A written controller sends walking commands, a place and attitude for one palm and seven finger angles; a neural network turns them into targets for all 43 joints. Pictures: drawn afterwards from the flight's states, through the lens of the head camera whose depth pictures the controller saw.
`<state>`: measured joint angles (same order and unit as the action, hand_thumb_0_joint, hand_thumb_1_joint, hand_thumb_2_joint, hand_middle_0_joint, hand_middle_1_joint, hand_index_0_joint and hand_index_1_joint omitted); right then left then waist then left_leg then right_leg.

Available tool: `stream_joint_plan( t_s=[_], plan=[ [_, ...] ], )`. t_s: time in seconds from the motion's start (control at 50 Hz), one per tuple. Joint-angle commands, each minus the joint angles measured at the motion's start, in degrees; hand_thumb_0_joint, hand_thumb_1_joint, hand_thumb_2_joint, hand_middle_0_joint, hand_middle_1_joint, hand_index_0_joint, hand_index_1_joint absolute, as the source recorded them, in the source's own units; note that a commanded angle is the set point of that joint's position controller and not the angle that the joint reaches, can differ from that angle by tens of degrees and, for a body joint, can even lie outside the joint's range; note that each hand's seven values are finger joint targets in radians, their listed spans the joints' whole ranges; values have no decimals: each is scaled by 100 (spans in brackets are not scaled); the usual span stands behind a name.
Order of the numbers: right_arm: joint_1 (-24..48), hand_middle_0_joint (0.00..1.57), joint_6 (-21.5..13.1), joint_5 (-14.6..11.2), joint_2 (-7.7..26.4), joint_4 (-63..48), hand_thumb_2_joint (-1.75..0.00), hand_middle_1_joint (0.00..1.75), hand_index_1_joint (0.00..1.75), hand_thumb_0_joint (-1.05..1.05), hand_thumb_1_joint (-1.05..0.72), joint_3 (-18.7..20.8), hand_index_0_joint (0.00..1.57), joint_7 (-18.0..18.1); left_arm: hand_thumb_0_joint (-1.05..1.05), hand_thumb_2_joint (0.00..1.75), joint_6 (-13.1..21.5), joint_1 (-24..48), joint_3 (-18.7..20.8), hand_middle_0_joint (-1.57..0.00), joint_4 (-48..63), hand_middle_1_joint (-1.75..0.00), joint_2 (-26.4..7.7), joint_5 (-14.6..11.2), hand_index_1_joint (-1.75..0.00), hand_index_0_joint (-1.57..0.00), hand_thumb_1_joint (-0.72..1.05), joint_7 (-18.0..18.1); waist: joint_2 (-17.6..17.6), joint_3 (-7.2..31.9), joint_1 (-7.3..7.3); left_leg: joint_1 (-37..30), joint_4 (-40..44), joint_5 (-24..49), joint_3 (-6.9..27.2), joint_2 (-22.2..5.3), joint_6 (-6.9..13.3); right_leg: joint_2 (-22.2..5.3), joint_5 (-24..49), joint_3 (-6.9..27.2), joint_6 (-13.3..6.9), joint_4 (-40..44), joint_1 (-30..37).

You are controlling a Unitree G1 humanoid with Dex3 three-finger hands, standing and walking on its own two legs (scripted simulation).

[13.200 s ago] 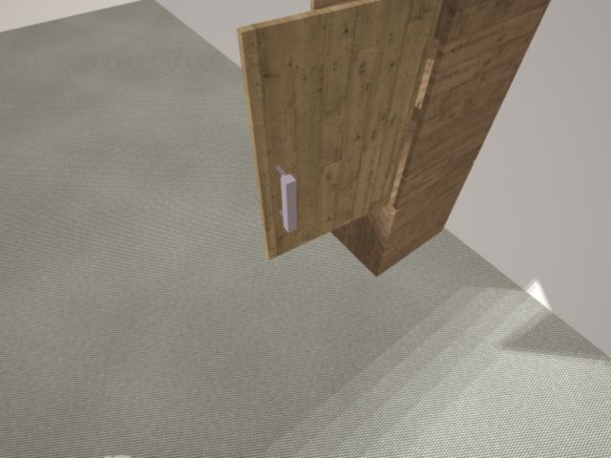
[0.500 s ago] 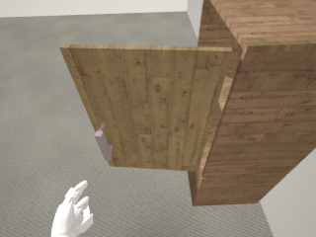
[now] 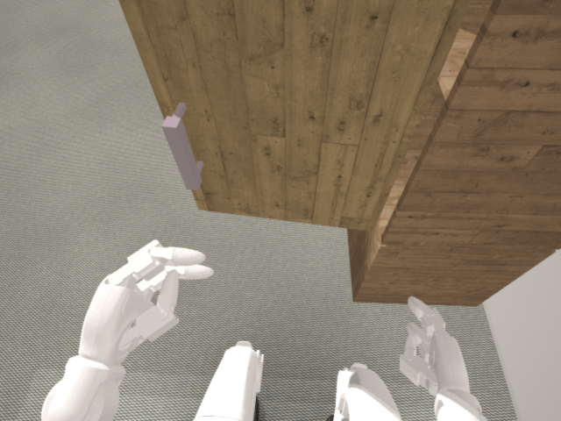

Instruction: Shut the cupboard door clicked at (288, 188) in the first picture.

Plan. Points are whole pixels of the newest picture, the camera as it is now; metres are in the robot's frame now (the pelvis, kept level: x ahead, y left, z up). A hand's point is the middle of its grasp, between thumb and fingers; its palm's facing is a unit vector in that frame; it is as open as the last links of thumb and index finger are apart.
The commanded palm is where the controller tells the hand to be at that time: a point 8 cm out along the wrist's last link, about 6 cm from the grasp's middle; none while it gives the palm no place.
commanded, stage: raise the hand and make a fist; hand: left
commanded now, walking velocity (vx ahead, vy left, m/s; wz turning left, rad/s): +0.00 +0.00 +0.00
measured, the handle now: (187, 148) +0.52 +0.23 +0.04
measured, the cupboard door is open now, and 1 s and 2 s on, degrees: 83 83 83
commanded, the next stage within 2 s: bring the fist close to the handle in 1.26 s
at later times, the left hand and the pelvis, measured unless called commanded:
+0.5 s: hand (153, 307) +0.24 +0.19 +0.06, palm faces -0.09 -1.00 -0.02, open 3.2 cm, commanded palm +0.22 +0.25 +0.07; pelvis +0.02 +0.02 +0.01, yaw -1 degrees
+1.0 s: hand (141, 295) +0.25 +0.20 +0.07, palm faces -0.06 -1.00 -0.03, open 3.1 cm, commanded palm +0.23 +0.25 +0.07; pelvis +0.02 +0.02 +0.01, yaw -1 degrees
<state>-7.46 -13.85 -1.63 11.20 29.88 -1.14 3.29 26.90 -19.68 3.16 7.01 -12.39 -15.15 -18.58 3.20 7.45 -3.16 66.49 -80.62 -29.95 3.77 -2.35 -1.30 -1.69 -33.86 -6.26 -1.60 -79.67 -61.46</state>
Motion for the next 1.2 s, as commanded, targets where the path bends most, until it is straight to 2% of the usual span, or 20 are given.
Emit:
stream_joint_plan(
  t_s=[0.0,0.04,0.1,0.16,0.22,0.28,0.32,0.38,0.42,0.5,0.6,0.68,0.72,0.78,0.88,0.92,0.98,1.08,1.14,1.18],
  plan=[
    [65,20,22,-182,877,-1233,-90,30,30,0,-90,477,20,142,0,90,-1306,-741,687,-81,373,-96,-714,-76,-96,-81,90,25,-752,1471,50,-916,1571,-78,-219,302,293,108,-826,935,105,2381,1439],
    [168,20,115,-150,750,-1297,-90,30,30,0,-90,469,20,148,0,90,-1366,-595,1078,-84,819,-100,-808,-199,-100,-84,90,380,-806,1602,-69,-1005,1563,260,-251,292,280,115,-523,925,111,2322,1661],
    [7,20,47,-47,621,-1136,-90,30,30,0,-90,457,20,134,0,90,-656,-323,1368,-90,1392,-106,-839,-257,-106,-90,90,949,-584,1767,-116,-1194,1529,862,-172,196,251,193,515,696,40,1911,1674],
    [-148,20,-90,57,629,-870,-90,30,30,0,-90,452,20,32,0,90,233,-347,953,-95,1279,-112,-639,-74,-112,-95,90,944,-218,1566,79,-1247,1456,1008,-145,168,218,236,860,526,-1,1576,1109],
    [-237,20,-191,67,806,-761,-90,30,30,0,-90,476,20,-2,0,90,611,-311,238,-101,838,-118,-253,9,-118,-101,90,541,-108,1155,437,-1259,1445,589,-74,176,235,253,451,398,-13,1570,510],
    [-299,20,-251,-36,962,-860,-90,30,30,0,-90,510,20,33,0,90,325,-526,0,-106,470,-124,-230,-42,-124,-106,90,91,-100,1075,480,-1190,1585,125,2,199,270,233,99,453,-23,1717,476],
    [-319,20,-227,-76,1016,-958,-90,30,30,0,-90,559,20,66,0,90,69,-597,341,-110,560,-128,-584,-79,-128,-110,90,-9,-274,1322,358,-1208,1663,88,-12,213,274,213,46,486,-6,1791,678],
    [-242,20,-111,-36,979,-1037,-90,30,30,0,-90,588,20,103,0,90,-64,-515,1191,-115,1174,-134,-1198,-163,-134,-115,90,236,-40,1930,40,-1534,1735,594,-10,203,256,294,603,342,-49,1507,965],
    [-236,20,-36,8,868,-1108,-90,30,30,0,-90,565,20,69,0,90,55,-553,1266,-119,1590,-138,-1032,-272,-138,-119,90,452,193,2160,-49,-1864,1750,1062,-13,206,220,291,1087,242,-64,1348,1065],
    [-284,20,106,66,828,-1045,-90,30,30,0,-90,528,20,-20,0,90,207,-684,910,-126,1300,-146,-540,-241,-146,-126,90,655,167,1845,148,-1872,1646,1273,-3,174,182,346,1315,143,-42,1309,864],
    [-356,20,193,-17,1007,-1084,-90,30,30,0,-90,476,20,-18,0,90,-221,-383,187,-130,398,-150,-326,12,-150,-130,90,118,-211,939,554,-1300,1666,293,30,172,239,331,574,249,3,1693,522],
    [-352,20,157,-5,1043,-1160,-90,30,30,0,-90,458,20,68,0,90,-262,49,905,-130,838,-150,-1094,-109,-150,-130,90,-61,-57,1496,315,-1380,1527,593,-25,196,257,344,733,371,-59,1617,843],
    [-309,20,130,28,956,-1190,-90,30,30,0,-90,441,20,60,0,90,-64,124,1212,-130,1293,-150,-1167,-297,-150,-130,90,-2,188,1969,159,-1657,1500,975,-38,200,226,336,1053,340,-81,1447,977],
    [-268,20,101,65,873,-1120,-90,30,30,0,-90,424,20,32,0,90,201,-26,1456,-130,1491,-150,-1179,-450,-150,-130,90,218,465,2111,2,-1779,1500,1216,-21,199,185,369,1217,298,-113,1328,1009],
    [-284,20,180,-9,936,-1054,-90,30,30,0,-90,459,20,-34,0,90,-138,-538,743,-130,351,-150,-483,-325,-150,-130,90,68,-80,1478,295,-1302,1540,709,-31,184,217,363,804,292,-34,1549,798],
    [-327,20,183,-74,1009,-1106,-90,30,30,0,-90,482,20,-16,0,90,-361,-433,578,-130,229,-150,-514,-277,-150,-130,90,-96,-305,1306,383,-1125,1551,441,-64,191,244,317,503,413,11,1758,818],
    [-313,20,148,-79,1047,-1170,-90,30,30,0,-90,475,20,53,0,90,-418,-93,858,-130,516,-150,-942,-297,-150,-130,90,-136,-267,1376,334,-1042,1513,384,-75,208,271,296,309,542,-15,1816,936],
    [-291,20,79,13,909,-1103,-90,30,30,0,-90,463,20,79,0,90,230,28,1454,-130,1317,-150,-1262,-463,-150,-130,90,257,94,1852,63,-1312,1470,778,-73,193,224,340,652,479,-89,1505,1045],
    [-290,20,103,23,895,-1045,-90,30,30,0,-90,447,20,19,0,90,348,-229,1120,-130,990,-150,-841,-401,-150,-130,90,369,193,1619,183,-1309,1518,551,-84,202,211,326,526,397,-63,1499,790],
    [-302,20,156,-4,938,-1027,-90,30,30,0,-90,474,20,2,0,90,156,-452,914,-130,480,-150,-671,-318,-150,-130,90,282,-45,1459,260,-1162,1535,420,-73,195,233,338,433,399,-42,1578,763]
  ],
)
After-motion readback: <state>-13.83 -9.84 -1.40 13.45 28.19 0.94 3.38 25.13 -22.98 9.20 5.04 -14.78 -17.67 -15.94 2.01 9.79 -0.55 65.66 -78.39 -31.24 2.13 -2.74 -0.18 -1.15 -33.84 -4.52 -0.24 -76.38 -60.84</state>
